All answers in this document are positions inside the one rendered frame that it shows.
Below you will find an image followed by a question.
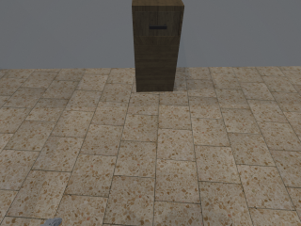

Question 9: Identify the drawer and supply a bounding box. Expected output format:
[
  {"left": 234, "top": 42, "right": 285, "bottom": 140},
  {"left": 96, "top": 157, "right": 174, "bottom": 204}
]
[{"left": 135, "top": 11, "right": 181, "bottom": 36}]

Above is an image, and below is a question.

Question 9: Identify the handle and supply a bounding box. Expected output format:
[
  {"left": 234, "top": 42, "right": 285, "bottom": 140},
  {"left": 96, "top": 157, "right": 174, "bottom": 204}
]
[{"left": 149, "top": 24, "right": 167, "bottom": 29}]

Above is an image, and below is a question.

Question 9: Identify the cabinet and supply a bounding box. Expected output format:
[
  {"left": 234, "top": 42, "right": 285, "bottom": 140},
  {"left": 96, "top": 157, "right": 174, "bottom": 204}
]
[{"left": 132, "top": 0, "right": 185, "bottom": 92}]

